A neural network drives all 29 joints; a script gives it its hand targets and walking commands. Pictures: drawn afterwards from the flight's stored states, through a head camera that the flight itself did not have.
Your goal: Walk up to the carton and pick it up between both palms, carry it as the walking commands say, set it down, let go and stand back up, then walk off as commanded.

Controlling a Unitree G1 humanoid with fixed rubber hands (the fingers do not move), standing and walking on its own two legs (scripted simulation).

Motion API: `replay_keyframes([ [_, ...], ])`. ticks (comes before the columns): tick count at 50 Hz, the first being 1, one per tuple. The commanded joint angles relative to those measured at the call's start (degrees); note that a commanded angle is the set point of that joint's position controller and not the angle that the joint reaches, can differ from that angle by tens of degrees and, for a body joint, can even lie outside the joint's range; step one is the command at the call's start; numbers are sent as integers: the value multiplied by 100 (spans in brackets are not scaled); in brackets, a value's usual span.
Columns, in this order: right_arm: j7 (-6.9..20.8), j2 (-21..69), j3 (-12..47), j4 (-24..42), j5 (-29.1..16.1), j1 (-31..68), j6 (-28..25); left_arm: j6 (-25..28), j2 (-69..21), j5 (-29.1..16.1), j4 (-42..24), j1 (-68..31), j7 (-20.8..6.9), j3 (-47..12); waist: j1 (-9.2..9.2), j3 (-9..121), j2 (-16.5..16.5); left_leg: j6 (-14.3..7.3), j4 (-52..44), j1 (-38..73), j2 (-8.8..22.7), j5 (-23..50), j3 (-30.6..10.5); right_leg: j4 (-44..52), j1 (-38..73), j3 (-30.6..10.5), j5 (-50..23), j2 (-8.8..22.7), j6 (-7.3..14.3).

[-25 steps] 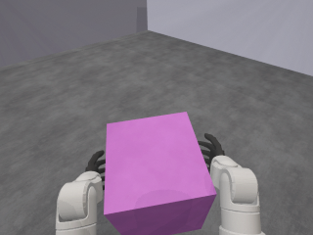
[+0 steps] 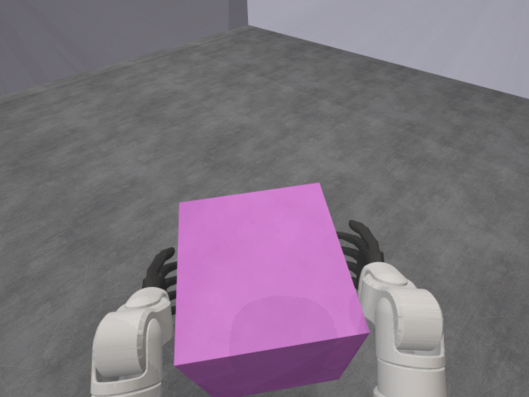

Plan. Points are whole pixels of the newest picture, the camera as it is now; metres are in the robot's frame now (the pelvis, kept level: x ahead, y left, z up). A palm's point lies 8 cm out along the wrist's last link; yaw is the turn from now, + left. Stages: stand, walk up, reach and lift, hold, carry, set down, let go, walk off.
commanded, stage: carry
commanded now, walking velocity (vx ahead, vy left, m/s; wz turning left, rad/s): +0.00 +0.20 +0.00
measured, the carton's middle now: (265, 297) +0.27 +0.00 +0.04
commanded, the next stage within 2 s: none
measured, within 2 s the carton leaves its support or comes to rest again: neither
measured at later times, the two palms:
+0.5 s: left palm (134, 329) +0.21 +0.16 +0.09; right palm (364, 308) +0.21 -0.13 +0.11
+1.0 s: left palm (66, 363) +0.17 +0.23 +0.09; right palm (312, 339) +0.18 -0.06 +0.10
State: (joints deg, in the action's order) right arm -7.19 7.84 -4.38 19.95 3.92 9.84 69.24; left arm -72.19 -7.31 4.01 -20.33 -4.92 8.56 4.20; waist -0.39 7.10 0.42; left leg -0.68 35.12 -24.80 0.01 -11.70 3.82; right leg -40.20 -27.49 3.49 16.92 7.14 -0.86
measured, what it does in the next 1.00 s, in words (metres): steps to the left: right foot, then left foot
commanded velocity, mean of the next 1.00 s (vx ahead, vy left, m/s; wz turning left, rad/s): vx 0.00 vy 0.20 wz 0.00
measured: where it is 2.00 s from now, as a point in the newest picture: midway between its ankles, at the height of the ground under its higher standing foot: outside the picture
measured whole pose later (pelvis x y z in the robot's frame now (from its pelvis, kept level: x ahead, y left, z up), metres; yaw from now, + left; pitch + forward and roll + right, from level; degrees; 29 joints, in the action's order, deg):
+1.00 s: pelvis -0.08 +0.10 +0.00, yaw -3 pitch +1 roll +1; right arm -6.9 7.6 -3.8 22.5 3.5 8.3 68.8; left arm -72.1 -7.3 3.7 -23.1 -3.8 9.1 3.4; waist -0.2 4.5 0.3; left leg -2.1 40.1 -26.9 0.7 -16.9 6.2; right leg -39.0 -22.6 5.5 17.1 5.6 -1.1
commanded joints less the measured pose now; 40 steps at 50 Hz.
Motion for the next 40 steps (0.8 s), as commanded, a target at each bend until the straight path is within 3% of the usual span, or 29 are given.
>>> replay_keyframes([
  [1,588,5658,3533,276,-1713,1683,-58,508,-5074,-1989,-1463,-3235,-764,-3549,135,1262,322,-595,-987,485,1065,-18,-796,192,457,302,357,-261,-35],
  [2,583,5514,3416,184,-1635,1424,-45,523,-4904,-2047,-1661,-3366,-747,-3622,145,1302,173,-400,-774,250,827,-363,-446,576,731,199,47,-152,6],
  [3,570,5662,3585,394,-1773,1862,-56,551,-4985,-2102,-1792,-3652,-767,-3596,145,1224,-624,-169,-136,-210,460,-646,-146,1068,1179,-553,-293,363,153],
  [5,591,5416,3438,213,-1658,1845,54,424,-4927,-2042,-1650,-3718,-747,-3638,142,933,-1502,82,1633,-410,18,-1399,105,2690,280,-2509,2078,1658,627],
  [6,584,5369,3412,21,-1575,1639,91,330,-4846,-1871,-1097,-3211,-762,-3426,65,638,-1938,49,1716,-307,300,-1227,-63,3000,-139,-2318,2490,1873,621],
  [7,636,5407,3374,221,-1641,1755,50,357,-4956,-2005,-1499,-3489,-781,-3650,23,630,-1261,-37,985,151,297,-1247,-43,2577,-436,-1653,2258,1544,460],
  [9,672,5633,3412,248,-1770,1870,6,433,-5086,-2001,-1701,-3732,-742,-3647,-24,1151,-628,-262,-443,798,338,-1122,-450,1179,-316,-745,1281,659,156],
  [10,674,5666,3451,404,-1858,2014,-40,455,-5142,-2032,-1830,-3814,-720,-3694,12,1296,646,-324,-1745,843,1014,-1670,-1374,63,-236,-245,916,95,50],
  [11,686,5618,3416,345,-1785,1835,-5,440,-5142,-2013,-1744,-3688,-738,-3734,-26,1035,1294,-720,-2150,474,1760,-1967,-2190,-968,-550,507,1081,-551,-179],
  [13,670,5802,3273,335,-1806,1975,-94,528,-5339,-2289,-2096,-4369,-756,-3980,-3,1232,1514,-949,-1903,561,1707,-907,-1703,-1902,-428,200,1214,-434,-7],
  [14,675,5711,3407,577,-1874,1968,-129,533,-5287,-2223,-1942,-3950,-742,-3852,7,1218,872,-894,-1571,1013,1457,27,-1382,-1758,-585,212,1212,-415,-8],
  [16,689,5812,3282,329,-1747,1514,-65,481,-5337,-2178,-1913,-3748,-701,-3870,-5,1523,913,-873,-1221,1306,1326,992,-1105,-1297,-397,334,1267,-583,-51],
  [17,663,5552,3185,299,-1681,1450,-88,440,-5171,-2168,-1847,-3691,-672,-3867,7,1403,1142,-866,-1135,1292,1285,1143,-925,-830,-249,316,1299,-490,-13],
  [20,652,5514,3273,362,-1697,1360,-104,484,-5139,-2157,-2030,-3675,-703,-3866,81,1311,903,-543,-1119,484,1091,-323,-682,937,942,330,213,-408,121],
  [21,663,5605,3247,286,-1645,1437,-104,502,-5324,-2179,-1945,-3945,-720,-3924,97,1232,413,-409,-761,-89,899,-318,-621,1261,1534,-138,-33,-8,186],
  [23,642,5389,3391,447,-1725,1841,-47,430,-5044,-1962,-1594,-3533,-704,-3602,149,875,-1412,227,1415,-1641,51,-1493,110,2461,1644,-3174,32,2178,979],
  [24,640,5404,3485,483,-1757,1948,-69,443,-5071,-1986,-1422,-3418,-740,-3618,105,862,-1431,203,2047,-1513,366,-1409,-314,2603,1341,-3014,191,2279,1097],
  [25,655,5585,3571,642,-1855,2021,-105,523,-5145,-2071,-1917,-3641,-754,-3729,90,740,-740,147,2181,-1213,444,-1076,-398,2613,1010,-2515,811,1964,930],
  [27,637,5571,3647,476,-1867,1960,-54,489,-5057,-2004,-1621,-3415,-785,-3516,93,661,-995,90,2002,-963,371,-893,-168,2508,849,-1695,779,1491,556],
  [28,589,5512,3553,501,-1731,1856,-82,504,-5145,-2002,-1601,-3473,-776,-3465,83,626,-1563,118,1700,-959,323,-1017,-6,2310,1076,-1399,39,1279,504],
  [30,519,5528,3628,765,-1885,1908,-108,558,-5066,-2073,-1759,-3286,-724,-3428,121,1191,-1567,173,989,-696,119,-1270,129,1651,1749,-1183,-2364,1202,599],
  [32,531,5540,3671,739,-1975,1801,-66,553,-4928,-2015,-1876,-3170,-654,-3440,139,1573,-1539,180,61,-95,-78,-1122,354,1290,1861,-1048,-3141,1194,629],
  [34,538,5553,3658,924,-1895,1750,-95,572,-5089,-2028,-1823,-3056,-662,-3580,55,2150,-1301,-31,-1206,1058,278,335,40,550,1608,-611,-2249,815,203],
  [35,558,5544,3629,928,-1871,1655,-116,595,-5172,-2092,-1925,-3029,-674,-3657,47,2352,-659,-197,-1152,1582,772,1071,-481,178,1097,-384,-1733,596,-50],
  [36,601,5589,3600,799,-1908,1675,-148,604,-5086,-2111,-2254,-3436,-668,-3797,107,1901,767,-425,-1094,1470,1408,1583,-1246,-86,394,29,121,35,-187],
  [37,606,5601,3621,1089,-1958,1911,-232,631,-5232,-2163,-2246,-3547,-673,-3891,78,1882,1163,-754,-1150,1547,1669,1556,-1528,-371,96,356,987,-313,-194],
  [38,650,5648,3598,1060,-1876,1550,-229,642,-5246,-2139,-2300,-3402,-690,-4023,37,1800,1183,-859,-1237,1572,1696,1223,-1647,-876,-36,432,1419,-508,-144],
  [39,635,5688,3453,519,-1702,1067,-158,582,-5259,-2184,-2124,-3425,-727,-3994,43,1491,1063,-901,-1253,1177,1615,935,-1201,-1172,-74,284,1375,-398,-50],
  [40,660,5711,3545,885,-1790,1666,-210,611,-5355,-2210,-2296,-3682,-743,-4054,68,1401,946,-828,-1329,864,1411,358,-1047,-1027,42,276,1270,-382,-9],
])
